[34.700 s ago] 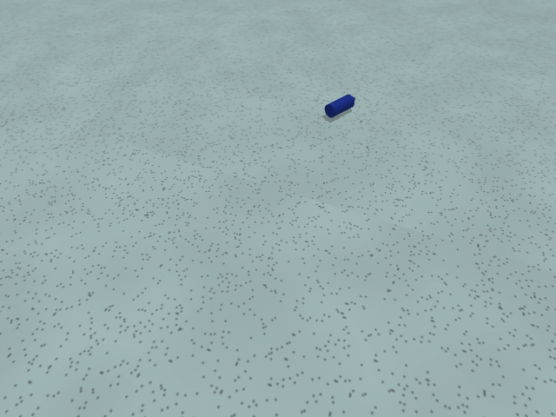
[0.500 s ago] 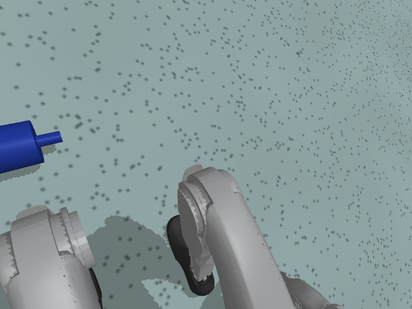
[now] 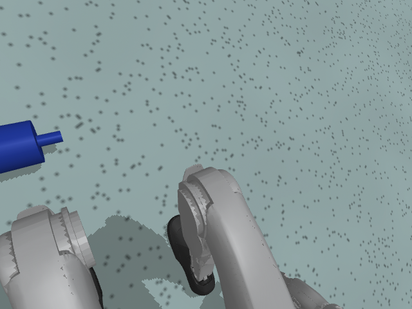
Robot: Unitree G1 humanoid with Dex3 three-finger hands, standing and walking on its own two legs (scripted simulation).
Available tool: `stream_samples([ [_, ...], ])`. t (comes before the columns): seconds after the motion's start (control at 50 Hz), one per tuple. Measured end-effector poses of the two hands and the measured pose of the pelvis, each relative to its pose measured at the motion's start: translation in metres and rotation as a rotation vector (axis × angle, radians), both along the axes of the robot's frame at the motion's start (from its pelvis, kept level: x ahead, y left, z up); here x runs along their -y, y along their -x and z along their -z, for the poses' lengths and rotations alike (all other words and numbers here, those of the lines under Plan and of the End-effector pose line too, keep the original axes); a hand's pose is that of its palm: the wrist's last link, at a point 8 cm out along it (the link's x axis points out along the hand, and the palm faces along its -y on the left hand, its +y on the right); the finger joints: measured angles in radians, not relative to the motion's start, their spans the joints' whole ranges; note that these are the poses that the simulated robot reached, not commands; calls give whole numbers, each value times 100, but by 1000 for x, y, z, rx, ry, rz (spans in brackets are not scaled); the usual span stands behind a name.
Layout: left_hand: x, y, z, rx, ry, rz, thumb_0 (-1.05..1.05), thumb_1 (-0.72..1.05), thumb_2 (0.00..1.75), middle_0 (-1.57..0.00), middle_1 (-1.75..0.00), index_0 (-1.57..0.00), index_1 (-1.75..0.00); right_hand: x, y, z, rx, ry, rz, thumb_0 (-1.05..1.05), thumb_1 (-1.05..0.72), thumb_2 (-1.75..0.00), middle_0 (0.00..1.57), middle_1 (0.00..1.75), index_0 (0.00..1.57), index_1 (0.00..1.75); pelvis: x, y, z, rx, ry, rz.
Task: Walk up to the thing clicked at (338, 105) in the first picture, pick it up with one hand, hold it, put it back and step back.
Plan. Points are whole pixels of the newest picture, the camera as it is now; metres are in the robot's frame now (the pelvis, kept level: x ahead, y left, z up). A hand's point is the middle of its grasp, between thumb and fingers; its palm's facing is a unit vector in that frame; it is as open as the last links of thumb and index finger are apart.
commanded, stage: withdraw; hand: left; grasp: from above
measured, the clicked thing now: out of the picture +0.44 +0.27 -0.25
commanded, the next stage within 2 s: home in 0.90 s
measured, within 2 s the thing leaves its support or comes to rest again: rests again in 0.96 s
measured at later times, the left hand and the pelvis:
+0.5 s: hand out of the picture +0.44 +0.32 -0.13, palm faces -0.26 -0.08 -0.96, open 14.0 cm; pelvis +0.01 +0.00 +0.02, yaw +3 degrees
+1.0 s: hand out of the picture +0.39 +0.30 -0.09, palm faces -0.49 -0.09 -0.87, open 14.0 cm; pelvis -0.01 -0.02 +0.06, yaw +8 degrees
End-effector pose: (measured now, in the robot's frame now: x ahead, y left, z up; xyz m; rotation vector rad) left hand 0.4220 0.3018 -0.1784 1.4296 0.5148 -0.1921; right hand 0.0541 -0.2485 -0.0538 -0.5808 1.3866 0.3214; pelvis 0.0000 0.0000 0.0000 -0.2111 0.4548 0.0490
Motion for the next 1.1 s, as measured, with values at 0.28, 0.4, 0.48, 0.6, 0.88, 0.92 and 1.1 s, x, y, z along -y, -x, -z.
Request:
stream_samples([
  [0.28,-3,-2,-9,72,-4,-25,0,-47,100,-9,-104,-10,-103,3,0,-2,6,6,12,0,-90,-90,20,30,20,30,0,0,-1,-5,-2,0],
  [0.4,-7,-9,-49,162,-51,-43,0,-48,98,-9,-101,-10,-100,4,-8,2,24,-32,85,0,-90,-90,20,30,20,30,1,-5,-7,-59,-12,-9],
  [0.48,-13,-9,-91,170,-95,-69,0,-49,98,-9,-100,-9,-99,6,-23,5,67,-66,158,1,-90,-90,20,30,20,30,2,-6,-19,-98,-31,-25],
  [0.6,-16,-4,-163,100,-120,-111,0,-50,99,-9,-99,-9,-99,6,-48,-1,131,-105,228,1,-91,-90,20,30,20,30,6,-1,-49,-124,-72,-56],
  [0.88,4,16,-186,-61,-32,34,0,-51,101,-10,-99,-9,-100,35,-45,-39,152,59,208,0,-91,-90,20,30,20,30,17,13,-82,-115,-109,-85],
  [0.92,4,17,-174,-60,-33,49,0,-51,101,-10,-99,-9,-100,38,-41,-38,142,85,203,0,-90,-90,20,30,20,30,17,13,-77,-116,-107,-85],
  [1.1,-2,15,-109,-21,-28,42,0,-47,99,-13,-96,-12,-96,34,-16,-12,78,132,187,0,-90,-90,20,30,20,30,13,12,-43,-103,-89,-74],
])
